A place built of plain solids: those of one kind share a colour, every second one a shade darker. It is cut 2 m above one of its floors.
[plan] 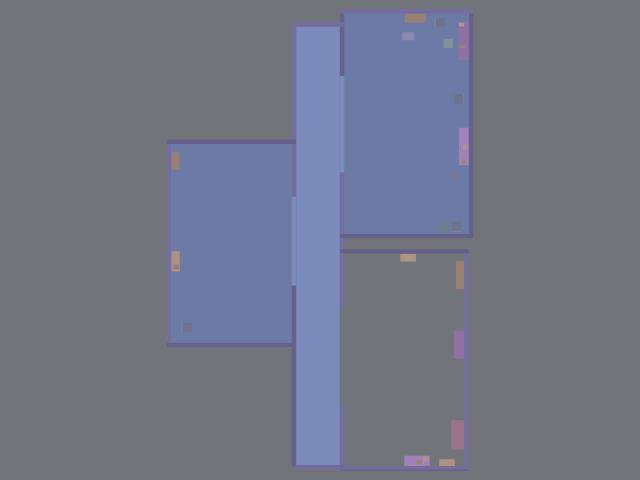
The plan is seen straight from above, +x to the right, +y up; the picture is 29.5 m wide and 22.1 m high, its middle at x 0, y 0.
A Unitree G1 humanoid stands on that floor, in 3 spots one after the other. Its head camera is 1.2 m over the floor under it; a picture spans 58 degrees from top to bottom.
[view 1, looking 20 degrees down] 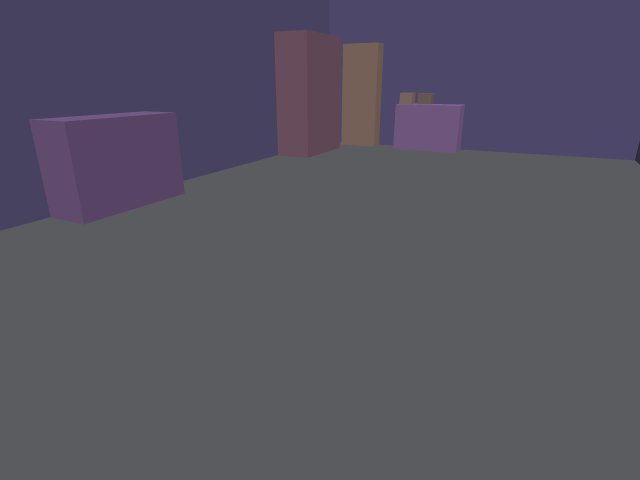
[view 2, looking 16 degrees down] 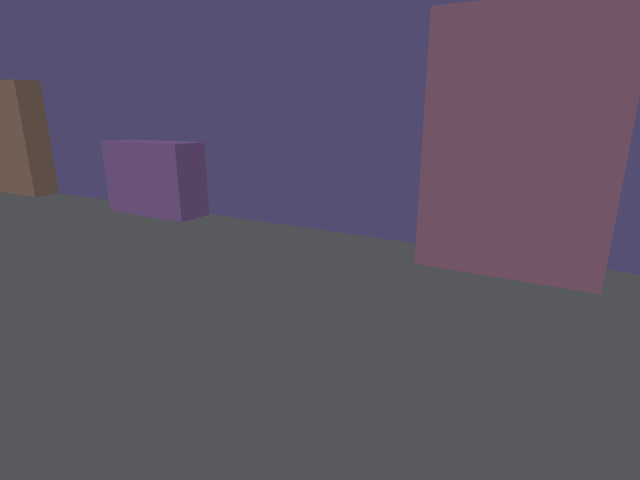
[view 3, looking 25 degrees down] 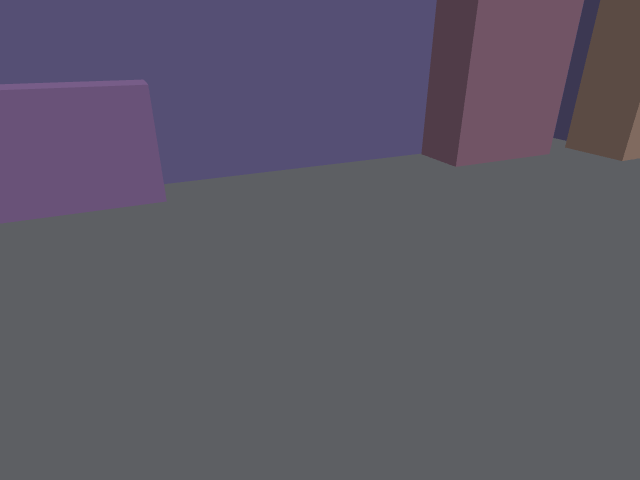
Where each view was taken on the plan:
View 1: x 2.63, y -1.78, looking -64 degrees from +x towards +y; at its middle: ground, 3.51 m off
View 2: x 2.63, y -9.28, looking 29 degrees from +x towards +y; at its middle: ground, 4.35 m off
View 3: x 2.63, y -5.26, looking -24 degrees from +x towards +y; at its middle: ground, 2.84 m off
